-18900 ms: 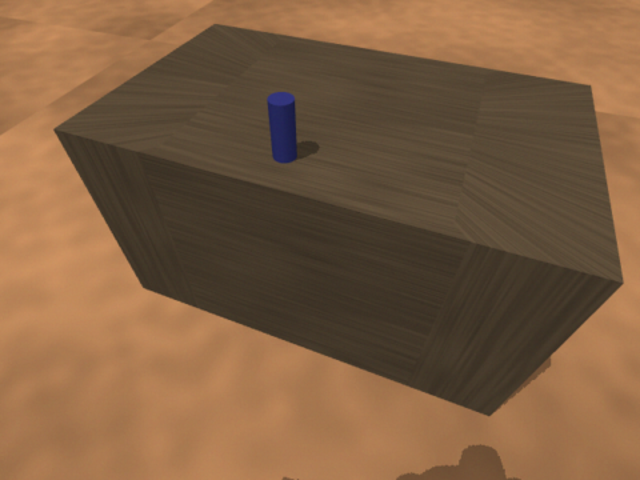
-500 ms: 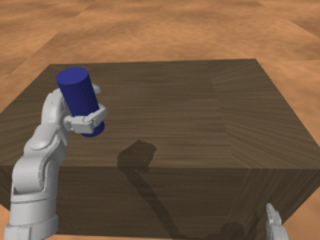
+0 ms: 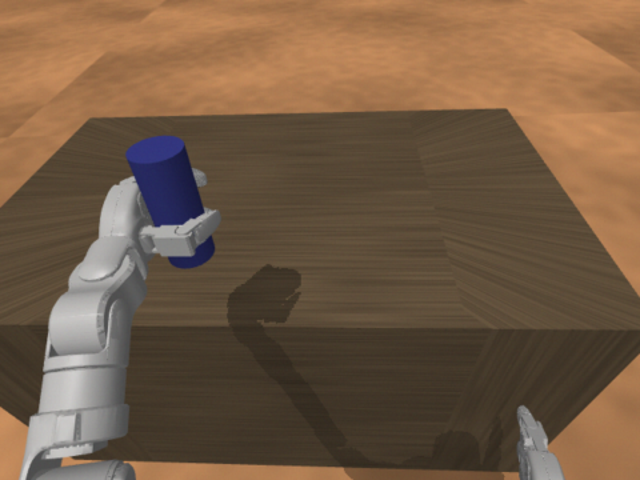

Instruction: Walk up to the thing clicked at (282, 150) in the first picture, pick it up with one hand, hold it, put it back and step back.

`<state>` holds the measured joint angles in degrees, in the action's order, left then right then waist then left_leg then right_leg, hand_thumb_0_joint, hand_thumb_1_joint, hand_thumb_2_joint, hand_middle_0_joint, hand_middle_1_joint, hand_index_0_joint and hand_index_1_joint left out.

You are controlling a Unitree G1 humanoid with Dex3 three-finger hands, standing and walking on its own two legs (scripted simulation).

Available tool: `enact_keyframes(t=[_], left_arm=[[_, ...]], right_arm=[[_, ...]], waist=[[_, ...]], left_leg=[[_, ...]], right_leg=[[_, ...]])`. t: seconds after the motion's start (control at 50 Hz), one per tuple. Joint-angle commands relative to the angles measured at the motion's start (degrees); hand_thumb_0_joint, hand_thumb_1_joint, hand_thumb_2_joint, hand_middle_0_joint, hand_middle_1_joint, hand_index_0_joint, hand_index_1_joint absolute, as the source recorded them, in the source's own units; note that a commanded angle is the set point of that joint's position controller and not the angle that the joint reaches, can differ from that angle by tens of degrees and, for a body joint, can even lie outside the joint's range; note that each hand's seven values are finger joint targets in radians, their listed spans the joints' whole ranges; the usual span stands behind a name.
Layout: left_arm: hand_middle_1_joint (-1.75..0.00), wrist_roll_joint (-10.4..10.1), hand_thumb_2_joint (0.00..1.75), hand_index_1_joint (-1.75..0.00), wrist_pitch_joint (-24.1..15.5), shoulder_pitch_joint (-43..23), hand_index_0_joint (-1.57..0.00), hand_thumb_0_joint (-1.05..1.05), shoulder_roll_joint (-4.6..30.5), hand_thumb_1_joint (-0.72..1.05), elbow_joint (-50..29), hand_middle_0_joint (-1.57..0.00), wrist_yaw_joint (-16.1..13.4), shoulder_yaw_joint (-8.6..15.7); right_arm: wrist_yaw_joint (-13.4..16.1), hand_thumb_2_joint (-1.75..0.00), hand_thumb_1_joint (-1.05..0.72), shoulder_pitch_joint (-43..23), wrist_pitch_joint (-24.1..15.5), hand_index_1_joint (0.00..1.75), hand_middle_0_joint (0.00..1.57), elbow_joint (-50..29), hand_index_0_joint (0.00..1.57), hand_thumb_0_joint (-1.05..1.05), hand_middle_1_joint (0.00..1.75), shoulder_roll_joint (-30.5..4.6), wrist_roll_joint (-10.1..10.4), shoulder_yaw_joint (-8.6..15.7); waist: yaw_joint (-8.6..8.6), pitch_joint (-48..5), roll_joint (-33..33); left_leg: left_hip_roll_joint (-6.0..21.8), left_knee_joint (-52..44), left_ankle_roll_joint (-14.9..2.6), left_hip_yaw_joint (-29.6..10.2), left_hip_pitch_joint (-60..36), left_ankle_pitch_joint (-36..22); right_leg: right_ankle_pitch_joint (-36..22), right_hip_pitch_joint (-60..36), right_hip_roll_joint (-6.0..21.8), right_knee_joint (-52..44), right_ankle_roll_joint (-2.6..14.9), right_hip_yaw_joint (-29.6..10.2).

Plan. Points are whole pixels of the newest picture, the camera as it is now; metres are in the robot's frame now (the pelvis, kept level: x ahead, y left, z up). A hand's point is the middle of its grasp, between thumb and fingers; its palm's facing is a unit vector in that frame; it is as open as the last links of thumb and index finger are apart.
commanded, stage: crouch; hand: left
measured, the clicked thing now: (175, 206) +0.36 +0.18 +0.21
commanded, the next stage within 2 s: lower in 1.04 s
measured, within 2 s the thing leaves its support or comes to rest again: rests again in 2.00 s
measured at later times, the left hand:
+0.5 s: hand (204, 223) +0.43 +0.18 +0.12, palm faces +0.14 -0.99 -0.02, open 7.8 cm
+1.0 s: hand (210, 226) +0.46 +0.19 +0.09, palm faces +0.15 -0.99 -0.02, open 7.8 cm
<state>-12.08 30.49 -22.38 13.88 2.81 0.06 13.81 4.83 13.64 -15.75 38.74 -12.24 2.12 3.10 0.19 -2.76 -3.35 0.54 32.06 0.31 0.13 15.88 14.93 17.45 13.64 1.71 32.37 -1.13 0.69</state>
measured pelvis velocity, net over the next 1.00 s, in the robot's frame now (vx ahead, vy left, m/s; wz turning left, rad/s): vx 0.00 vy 0.01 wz -0.03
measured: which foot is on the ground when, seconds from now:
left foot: down 0.00-1.00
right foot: down 0.00-1.00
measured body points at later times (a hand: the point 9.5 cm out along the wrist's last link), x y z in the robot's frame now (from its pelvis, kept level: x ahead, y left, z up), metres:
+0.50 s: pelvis +0.00 +0.00 +0.00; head +0.02 +0.00 +0.45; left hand +0.42 +0.24 +0.12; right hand +0.15 -0.27 -0.07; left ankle +0.02 +0.12 -0.73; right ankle +0.00 -0.13 -0.73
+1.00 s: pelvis +0.00 +0.01 -0.02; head +0.05 +0.01 +0.43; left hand +0.45 +0.24 +0.09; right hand +0.15 -0.26 -0.08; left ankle +0.02 +0.12 -0.73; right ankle +0.00 -0.13 -0.73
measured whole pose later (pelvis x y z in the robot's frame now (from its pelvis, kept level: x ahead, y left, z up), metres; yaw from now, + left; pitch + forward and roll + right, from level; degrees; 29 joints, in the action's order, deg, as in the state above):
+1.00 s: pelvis +0.00 +0.01 -0.02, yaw -2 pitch +9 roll -1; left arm -8.1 -9.8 -38.5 20.8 50.2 1.1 16.5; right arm 2.9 14.8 -6.5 26.5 -12.9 0.4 2.8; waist -5.2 -4.3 -0.6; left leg 2.1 43.3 -0.1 1.0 33.1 19.5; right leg 20.2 30.4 0.3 41.3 -1.5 -0.5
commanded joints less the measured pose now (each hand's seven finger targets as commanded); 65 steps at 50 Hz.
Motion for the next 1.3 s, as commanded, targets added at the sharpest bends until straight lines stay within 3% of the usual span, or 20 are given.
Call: enact_keyframes(t=[0.0, 0.04, 0.08, 0.16, 0.2, 0.24, 0.26, 0.3, 0.38, 0.48, 0.56, 0.64, 0.68, 0.72, 0.76, 0.8, 0.88, 1.1, 1.18, 1.28], left_arm=[[-1.38, 0.34, 1.26, -1.38, -11.07, -29.51, -1.29, 0.0, 10.45, 0.4, -6.85, -1.28, -0.14, 3.29], [-1.4, 0.9, 1.28, -1.4, -14.91, -34.84, -1.31, 0.0, 15.43, 0.43, -9.06, -1.29, -0.26, 5.27], [-1.41, 0.96, 1.3, -1.41, -17.75, -32.99, -1.31, 0.0, 13.58, 0.41, -1.93, -1.29, 0.0, 4.44], [-1.46, 1.39, 1.33, -1.46, -23.98, -37.87, -1.36, 0.0, 18.13, 0.45, -1.32, -1.35, -0.28, 5.69], [-1.46, 1.12, 1.33, -1.46, -26.11, -35.26, -1.36, 0.0, 14.3, 0.42, 6.06, -1.34, 0.11, 3.46], [-1.46, 1.53, 1.33, -1.46, -28.99, -38.27, -1.37, 0.0, 17.86, 0.4, 6.09, -1.35, -0.24, 5.33], [-1.48, 1.61, 1.34, -1.47, -30.27, -40.35, -1.38, 0.0, 17.93, 0.41, 4.98, -1.37, -0.24, 4.7], [-1.47, 1.81, 1.33, -1.47, -31.5, -38.11, -1.38, 0.0, 17.2, 0.39, 10.91, -1.36, -0.16, 4.35], [-1.47, 1.69, 1.34, -1.47, -34.52, -37.66, -1.38, 0.0, 16.99, 0.39, 17.5, -1.37, 0.4, 4.19], [-1.45, 1.6, 1.31, -1.45, -38.51, -43.15, -1.38, 0.0, 18.55, 0.39, 17.92, -1.36, 0.86, 4.23], [-1.45, 1.66, 1.31, -1.45, -40.77, -43.85, -1.37, 0.0, 18.61, 0.39, 20.8, -1.36, 1.09, 4.22], [-1.44, 1.93, 1.3, -1.44, -42.07, -42.95, -1.37, 0.0, 18.89, 0.37, 25.96, -1.36, 1.14, 4.38], [-1.42, 2.25, 1.29, -1.42, -43.5, -45.86, -1.35, 0.0, 19.6, 0.36, 24.46, -1.34, 1.21, 4.25], [-1.42, 2.19, 1.29, -1.43, -44.17, -45.55, -1.35, 0.0, 21.13, 0.37, 26.06, -1.35, 1.18, 5.26], [-1.43, 2.13, 1.3, -1.43, -44.85, -46.32, -1.36, 0.0, 20.08, 0.38, 27.11, -1.35, 1.34, 4.67], [-1.43, 2.15, 1.31, -1.44, -45.26, -46.93, -1.36, 0.0, 21.21, 0.34, 27.18, -1.35, 1.11, 5.35], [-1.42, 2.8, 1.29, -1.43, -46.31, -48.91, -1.36, 0.0, 22.32, 0.34, 27.87, -1.35, 0.78, 5.92], [-1.42, 3.03, 1.31, -1.43, -47.81, -51.12, -1.35, 0.0, 22.95, 0.38, 30.78, -1.35, 1.23, 6.11], [-1.42, 3.7, 1.27, -1.42, -47.96, -48.95, -1.34, 0.0, 23.09, 0.35, 37.53, -1.34, 1.11, 7.15], [-1.39, 4.31, 1.26, -1.4, -50.14, -50.63, -1.32, 0.0, 24.9, 0.39, 35.65, -1.31, 1.51, 7.93]], right_arm=[[0.46, -0.05, 0.57, -7.79, -4.49, 0.05, 0.05, -10.67, 0.05, 0.0, 0.05, -6.87, -0.33, 2.53], [0.41, -0.04, 0.58, -6.55, -4.45, 0.05, 0.05, -8.54, 0.05, 0.0, 0.05, -7.25, -0.44, 2.95], [0.24, -0.04, 0.58, -7.39, -4.93, 0.05, 0.05, -9.89, 0.05, 0.0, 0.05, -6.81, -0.59, 2.12], [0.31, -0.05, 0.56, -6.82, -4.79, 0.05, 0.05, -9.01, 0.05, 0.0, 0.05, -7.51, -0.72, 2.74], [0.31, -0.05, 0.56, -9.06, -4.74, 0.05, 0.05, -10.27, 0.05, 0.0, 0.05, -7.79, -0.65, 2.69], [0.39, -0.05, 0.56, -7.5, -4.11, 0.05, 0.05, -11.37, 0.05, 0.0, 0.05, -8.83, -0.81, 3.44], [0.1, -0.05, 0.56, -6.78, -3.78, 0.05, 0.05, -10.82, 0.05, 0.0, 0.05, -7.15, -0.79, 2.14], [0.33, -0.05, 0.56, -5.98, -2.92, 0.05, 0.05, -10.11, 0.05, 0.0, 0.05, -9.13, -0.89, 4.34], [0.0, -0.05, 0.56, -4.82, -1.53, 0.05, 0.05, -12.33, 0.05, 0.0, 0.05, -9.12, -0.99, 4.04], [-0.51, -0.05, 0.56, -5.5, 0.27, 0.05, 0.05, -14.75, 0.05, 0.0, 0.05, -9.49, -1.08, 4.09], [-0.66, -0.05, 0.55, -4.82, 1.88, 0.05, 0.05, -15.26, 0.05, 0.0, 0.05, -7.93, -1.12, 3.2], [-0.61, -0.05, 0.54, -4.21, 3.14, 0.05, 0.05, -17.14, 0.05, 0.0, 0.05, -10.32, -1.44, 4.62], [-0.94, -0.05, 0.54, -2.83, 4.02, 0.05, 0.05, -16.08, 0.05, 0.0, 0.05, -8.28, -1.53, 3.21], [-0.96, -0.05, 0.54, -4.41, 4.24, 0.05, 0.05, -18.93, 0.05, 0.0, 0.05, -10.19, -1.44, 4.56], [-1.27, -0.06, 0.53, -1.88, 4.93, 0.05, 0.05, -18.29, 0.05, 0.0, 0.05, -7.84, -1.54, 2.53], [-1.14, -0.06, 0.53, -2.72, 5.37, 0.05, 0.05, -20.14, 0.05, 0.0, 0.05, -10.12, -1.49, 4.56], [-1.45, -0.06, 0.53, -1.4, 6.15, 0.05, 0.05, -20.01, 0.05, 0.0, 0.05, -8.1, -1.57, 3.31], [-1.82, -0.06, 0.53, 0.14, 7.25, 0.05, 0.05, -25.22, 0.05, 0.0, 0.05, -9.39, -2.04, 3.69], [-2.11, -0.06, 0.52, 0.48, 8.09, 0.05, 0.05, -24.1, 0.05, 0.0, 0.05, -7.9, -2.25, 2.56], [-2.41, -0.05, 0.53, 1.46, 8.23, 0.05, 0.05, -27.13, 0.05, 0.0, 0.05, -8.85, -2.61, 3.63]], waist=[[-1.62, -13.27, 6.0], [-1.48, -16.13, 1.67], [-1.99, -16.28, 3.39], [-2.46, -19.52, -0.1], [-2.7, -17.73, 3.15], [-2.92, -20.7, 1.42], [-2.34, -19.99, -0.72], [-3.08, -19.0, -0.21], [-4.02, -19.79, 0.92], [-3.63, -22.43, -1.19], [-4.18, -22.65, 0.41], [-4.94, -24.71, 0.76], [-4.65, -24.68, -1.59], [-4.31, -25.75, -0.52], [-4.87, -26.0, -1.09], [-5.27, -27.89, -1.16], [-5.43, -25.42, -1.99], [-6.49, -30.01, -2.52], [-6.12, -24.86, -0.65], [-7.31, -30.07, -1.59]], left_leg=[[-1.03, -3.18, -1.48, 0.17, -7.65, -7.25], [-1.03, -2.49, -1.25, 0.27, -8.61, -8.21], [-0.63, -1.98, -1.32, 0.02, -7.96, -8.93], [-0.68, -0.79, -1.16, 0.24, -8.67, -10.91], [-0.4, -1.05, -1.32, 0.05, -6.42, -9.89], [-0.34, -0.65, -1.12, 0.28, -7.46, -10.24], [-0.34, -0.93, -0.87, 0.36, -7.01, -9.48], [-0.11, -0.79, -0.84, 0.31, -6.69, -9.86], [0.33, 0.04, -1.1, 0.36, -6.4, -11.96], [0.85, 1.05, -0.92, 0.07, -6.73, -13.65], [0.67, 2.18, -1.4, 0.21, -4.05, -13.71], [1.14, 4.14, -1.4, -0.13, -5.0, -16.37], [1.18, 4.82, -1.14, -0.27, -4.42, -16.59], [1.35, 5.18, -0.97, -0.59, -3.82, -16.31], [1.37, 5.98, -1.06, -0.49, -3.37, -17.07], [1.26, 6.59, -1.26, -0.24, -3.3, -16.51], [0.75, 7.27, -1.65, 0.14, -0.05, -12.09], [1.71, 10.36, -1.15, -0.9, -0.53, -15.98], [1.18, 10.23, -1.55, -0.44, 5.99, -10.68], [1.03, 12.99, -2.02, -0.19, 5.85, -12.32]], right_leg=[[-10.09, 2.73, -1.42, -5.61, 0.57, 1.43], [-11.28, 3.0, -1.11, -4.8, 0.82, 0.88], [-12.11, 2.84, -1.4, -4.16, 0.69, 0.94], [-14.34, 3.13, -1.25, -3.3, 0.75, 0.57], [-13.57, 3.12, -1.61, -3.44, 0.63, 0.85], [-13.69, 3.27, -1.66, -3.17, 0.8, 0.65], [-12.76, 3.38, -1.7, -3.22, 1.01, 0.78], [-13.22, 4.57, -1.94, -3.06, 1.09, 0.83], [-15.15, 4.66, -2.24, -2.48, 0.95, 0.82], [-15.54, 5.85, -2.4, -1.44, 1.42, 1.05], [-16.38, 6.04, -2.14, -0.42, 1.09, 0.64], [-17.69, 8.15, -2.32, 0.98, 1.25, 0.72], [-17.11, 9.54, -2.37, 1.78, 1.47, 0.86], [-16.38, 9.16, -2.46, 2.47, 1.65, 1.02], [-17.05, 9.66, -2.45, 3.15, 1.59, 0.96], [-17.19, 10.19, -2.34, 3.54, 1.52, 0.55], [-14.24, 12.19, -2.08, 4.1, 1.32, 0.22], [-15.25, 15.13, -2.82, 6.94, 1.82, 0.78], [-12.6, 16.08, -2.7, 7.18, 1.66, 0.45], [-15.21, 16.47, -2.51, 8.9, 1.33, 0.01]])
